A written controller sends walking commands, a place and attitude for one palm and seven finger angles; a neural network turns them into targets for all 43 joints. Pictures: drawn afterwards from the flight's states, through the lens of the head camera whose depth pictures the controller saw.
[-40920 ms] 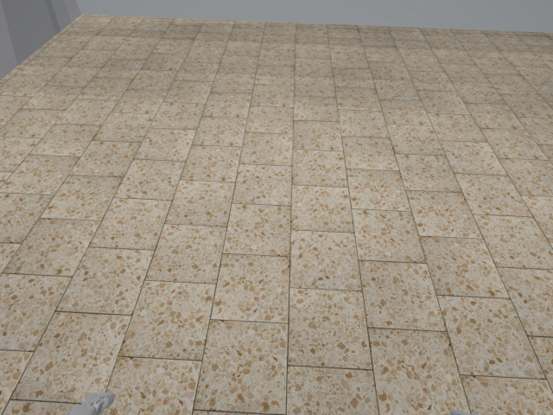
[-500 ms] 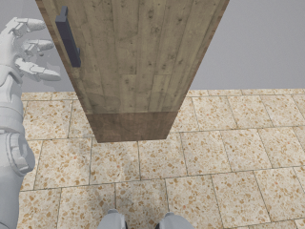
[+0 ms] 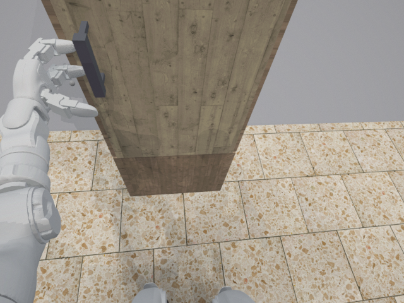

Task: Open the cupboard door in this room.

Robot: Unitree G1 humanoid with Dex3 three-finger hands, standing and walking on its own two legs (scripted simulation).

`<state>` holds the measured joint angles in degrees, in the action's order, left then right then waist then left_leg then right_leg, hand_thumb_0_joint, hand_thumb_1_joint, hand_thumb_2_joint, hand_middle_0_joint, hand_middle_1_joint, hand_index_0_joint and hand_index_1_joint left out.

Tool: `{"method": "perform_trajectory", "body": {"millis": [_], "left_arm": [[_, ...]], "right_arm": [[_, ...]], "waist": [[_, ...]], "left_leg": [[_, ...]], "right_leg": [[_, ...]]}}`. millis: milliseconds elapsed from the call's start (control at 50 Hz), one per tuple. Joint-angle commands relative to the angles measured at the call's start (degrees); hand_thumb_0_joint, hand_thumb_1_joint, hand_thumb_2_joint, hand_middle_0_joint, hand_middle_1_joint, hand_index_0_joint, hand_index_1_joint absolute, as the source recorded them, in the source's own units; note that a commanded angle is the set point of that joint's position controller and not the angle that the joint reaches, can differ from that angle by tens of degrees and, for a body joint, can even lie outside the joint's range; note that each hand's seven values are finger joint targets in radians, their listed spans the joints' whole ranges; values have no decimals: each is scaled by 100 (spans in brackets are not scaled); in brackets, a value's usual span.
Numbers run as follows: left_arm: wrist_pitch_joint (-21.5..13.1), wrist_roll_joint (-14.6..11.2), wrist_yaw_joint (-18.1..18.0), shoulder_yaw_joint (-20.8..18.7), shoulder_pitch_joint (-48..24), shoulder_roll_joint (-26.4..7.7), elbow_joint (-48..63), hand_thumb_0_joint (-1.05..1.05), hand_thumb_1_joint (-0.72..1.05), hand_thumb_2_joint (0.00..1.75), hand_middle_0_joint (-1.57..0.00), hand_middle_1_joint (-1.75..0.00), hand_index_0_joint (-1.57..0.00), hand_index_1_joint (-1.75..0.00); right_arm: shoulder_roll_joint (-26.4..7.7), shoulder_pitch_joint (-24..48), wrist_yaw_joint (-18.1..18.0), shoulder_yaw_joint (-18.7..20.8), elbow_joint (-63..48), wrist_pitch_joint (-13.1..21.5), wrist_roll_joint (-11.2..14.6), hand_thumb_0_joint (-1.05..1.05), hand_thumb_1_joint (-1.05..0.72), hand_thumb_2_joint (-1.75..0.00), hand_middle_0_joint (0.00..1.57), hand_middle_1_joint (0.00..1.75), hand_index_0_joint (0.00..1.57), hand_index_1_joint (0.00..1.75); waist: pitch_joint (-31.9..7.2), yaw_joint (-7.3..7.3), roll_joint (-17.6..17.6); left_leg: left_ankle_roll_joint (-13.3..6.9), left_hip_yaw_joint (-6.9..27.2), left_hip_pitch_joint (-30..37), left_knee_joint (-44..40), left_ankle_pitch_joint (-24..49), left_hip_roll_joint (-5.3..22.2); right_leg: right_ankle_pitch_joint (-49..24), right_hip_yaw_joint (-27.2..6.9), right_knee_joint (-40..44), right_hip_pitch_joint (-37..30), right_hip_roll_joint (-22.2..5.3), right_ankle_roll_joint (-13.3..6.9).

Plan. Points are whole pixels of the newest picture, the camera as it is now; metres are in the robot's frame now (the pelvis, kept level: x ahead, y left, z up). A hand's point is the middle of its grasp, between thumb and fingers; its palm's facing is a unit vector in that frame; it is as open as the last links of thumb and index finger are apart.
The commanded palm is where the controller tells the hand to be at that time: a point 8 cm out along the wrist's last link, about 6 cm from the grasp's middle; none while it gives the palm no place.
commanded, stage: slide the fingers in behind the handle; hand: left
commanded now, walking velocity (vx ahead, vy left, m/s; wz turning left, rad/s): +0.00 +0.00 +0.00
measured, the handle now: (92, 61) +0.56 +0.18 +0.12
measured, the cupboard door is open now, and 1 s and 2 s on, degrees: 0 0 0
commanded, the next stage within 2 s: close the thumb around the handle in 1.08 s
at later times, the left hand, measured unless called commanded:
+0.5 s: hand (91, 85) +0.51 +0.17 +0.11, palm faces +0.00 -1.00 +0.00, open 14.0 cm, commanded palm +0.48 +0.22 +0.11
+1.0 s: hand (100, 83) +0.51 +0.16 +0.11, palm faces +0.01 -1.00 +0.01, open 13.8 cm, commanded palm +0.49 +0.21 +0.11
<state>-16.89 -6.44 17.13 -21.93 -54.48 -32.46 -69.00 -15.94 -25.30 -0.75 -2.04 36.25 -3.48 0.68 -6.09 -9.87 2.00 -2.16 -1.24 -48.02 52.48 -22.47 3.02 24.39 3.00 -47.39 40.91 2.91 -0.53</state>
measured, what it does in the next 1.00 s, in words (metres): stands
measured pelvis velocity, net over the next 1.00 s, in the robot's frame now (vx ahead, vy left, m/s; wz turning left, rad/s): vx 0.00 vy -0.01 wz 0.00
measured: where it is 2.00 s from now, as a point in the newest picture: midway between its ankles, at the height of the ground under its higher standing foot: outside the picture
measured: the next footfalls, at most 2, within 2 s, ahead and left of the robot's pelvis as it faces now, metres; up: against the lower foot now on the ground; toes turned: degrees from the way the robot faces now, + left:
none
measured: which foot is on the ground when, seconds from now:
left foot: down 0.00-1.00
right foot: down 0.00-1.00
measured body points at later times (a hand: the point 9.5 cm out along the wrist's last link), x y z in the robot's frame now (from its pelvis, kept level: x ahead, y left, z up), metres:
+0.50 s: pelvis +0.00 -0.01 +0.00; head +0.09 +0.01 +0.44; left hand +0.50 +0.23 +0.12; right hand +0.00 -0.27 -0.11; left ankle +0.02 +0.09 -0.69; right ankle -0.02 -0.12 -0.69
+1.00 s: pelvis +0.00 -0.01 +0.00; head +0.10 +0.00 +0.44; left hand +0.50 +0.21 +0.12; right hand -0.01 -0.28 -0.11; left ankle +0.02 +0.09 -0.69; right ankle -0.02 -0.12 -0.69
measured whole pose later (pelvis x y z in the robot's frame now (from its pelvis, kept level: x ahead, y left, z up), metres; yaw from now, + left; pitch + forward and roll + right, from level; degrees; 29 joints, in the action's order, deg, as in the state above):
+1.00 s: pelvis +0.00 -0.01 +0.00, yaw +0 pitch +18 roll -3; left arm -18.2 -5.1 11.3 -20.5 -56.0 -27.7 -69.7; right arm -15.8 -25.0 -0.1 -1.7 36.4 -2.1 0.4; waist -5.7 -10.3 2.2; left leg -1.4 -1.3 -48.1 52.0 -21.7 3.0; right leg 24.5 2.9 -48.6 41.8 2.9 -1.3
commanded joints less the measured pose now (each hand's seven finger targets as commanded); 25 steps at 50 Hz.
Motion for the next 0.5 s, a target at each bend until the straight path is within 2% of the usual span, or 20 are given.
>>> {"method": "perform_trajectory", "body": {"millis": [0,40,80,100,120,140,160,180,220,260,280,320,340,380,400,440,480], "left_arm": [[-362,-116,-89,-68,-2706,-1220,1125,0,-50,30,-30,-120,-30,-120],[-355,-88,-141,5,-2737,-1133,1149,0,-50,30,-30,-120,-30,-120],[-429,-59,-201,-167,-2712,-1299,1276,0,-50,30,-30,-120,-30,-120],[-415,-68,-220,-72,-2594,-1146,1214,0,-50,30,-30,-120,-30,-120],[-437,-61,-243,-62,-2740,-1173,1272,0,-50,30,-30,-120,-30,-120],[-431,-46,-254,61,-2808,-1021,1229,0,-50,30,-30,-120,-30,-120],[-455,-84,-281,58,-2843,-961,1234,0,-50,30,-30,-120,-30,-120],[-473,-32,-300,-29,-2900,-1139,1267,0,-50,30,-30,-120,-30,-120],[-506,-43,-344,-105,-2930,-1183,1449,0,-50,30,-30,-120,-30,-120],[-564,-72,-362,-66,-2840,-1036,1545,0,-50,30,-30,-120,-30,-120],[-583,-36,-377,-178,-2782,-1211,1556,0,-50,30,-30,-120,-30,-120],[-549,-61,-373,84,-2832,-859,1531,0,-50,30,-30,-120,-30,-120],[-502,-43,-381,-58,-2612,-993,1373,0,-50,30,-30,-120,-30,-120],[-406,-36,-389,-65,-2583,-1062,1122,0,-50,30,-30,-120,-30,-120],[-358,-36,-382,176,-2748,-828,1129,0,-50,30,-30,-120,-30,-120],[-351,-36,-418,193,-2860,-770,1173,0,-50,30,-30,-120,-30,-120],[-486,-68,-469,86,-2897,-807,1490,0,-50,30,-30,-120,-30,-120]], "right_arm": [[-1058,-840,-75,427,-268,106,-18,0,-90,-90,20,30,20,30],[-1043,-808,-66,419,-295,118,-19,0,-90,-90,20,30,20,30],[-1043,-817,-56,428,-315,130,-26,0,-90,-90,20,30,20,30],[-1018,-768,-43,423,-336,130,-23,0,-90,-90,20,30,20,30],[-1027,-763,-43,418,-331,132,-15,0,-90,-90,20,30,20,30],[-1003,-731,-35,420,-319,135,-16,0,-90,-90,20,30,20,30],[-1002,-759,-36,412,-322,144,-27,0,-90,-90,20,30,20,30],[-1028,-740,-48,424,-317,141,-9,0,-90,-90,20,30,20,30],[-1019,-740,-47,440,-338,154,-20,0,-90,-90,20,30,20,30],[-985,-729,-28,437,-349,165,-37,0,-90,-90,20,30,20,30],[-992,-712,-25,435,-337,159,-26,0,-90,-90,20,30,20,30],[-955,-697,-7,432,-318,154,-23,0,-90,-90,20,30,20,30],[-974,-711,-7,448,-322,143,-20,0,-90,-90,20,30,20,30],[-1001,-713,-23,416,-317,110,2,0,-90,-90,20,30,20,30],[-981,-691,-25,414,-318,107,10,0,-90,-90,20,30,20,30],[-981,-719,-26,435,-303,130,-4,0,-90,-90,20,30,20,30],[-974,-737,-21,453,-304,161,-24,0,-90,-90,20,30,20,30]], "waist": [[-2241,-84,612],[-2199,-112,549],[-2474,-22,579],[-2404,-38,543],[-2334,-65,548],[-2236,-117,549],[-2201,-141,386],[-2318,-116,455],[-2573,-66,546],[-2689,-27,624],[-2807,39,706],[-2630,-51,613],[-2539,6,533],[-2280,-40,342],[-2121,-149,339],[-2094,-146,379],[-2517,-60,571]], "left_leg": [[12,495,2707,-430,2134,-97],[6,483,2639,-426,2096,-99],[14,480,2714,-381,2301,-106],[9,453,2680,-372,2264,-116],[16,471,2653,-377,2194,-105],[11,451,2623,-372,2106,-114],[-21,462,2557,-354,2093,-136],[-7,451,2577,-365,2058,-117],[1,459,2695,-352,2218,-130],[-1,442,2810,-300,2430,-153],[19,443,2834,-301,2434,-138],[9,434,2794,-317,2403,-145],[9,409,2680,-326,2316,-147],[-20,386,2383,-367,2090,-166],[-30,381,2326,-394,1934,-171],[-23,415,2389,-423,1844,-164],[-2,434,2701,-390,2165,-162]], "right_leg": [[-1786,-69,536,57,154,-44],[-1788,-80,528,57,142,-31],[-1984,-99,453,-71,135,-36],[-1981,-95,469,-66,138,-31],[-1918,-94,467,-9,132,-31],[-1870,-107,495,25,131,-19],[-1894,-99,490,-17,138,-23],[-1887,-127,477,-26,127,-10],[-2029,-140,446,-148,124,-22],[-2204,-128,410,-217,133,-39],[-2196,-135,386,-223,126,-31],[-2215,-117,429,-199,138,-23],[-2182,-120,449,-249,139,-22],[-2133,-148,479,-295,126,-12],[-2020,-155,527,-198,121,6],[-1877,-144,557,-126,122,-5],[-2046,-143,495,-189,125,-33]]}}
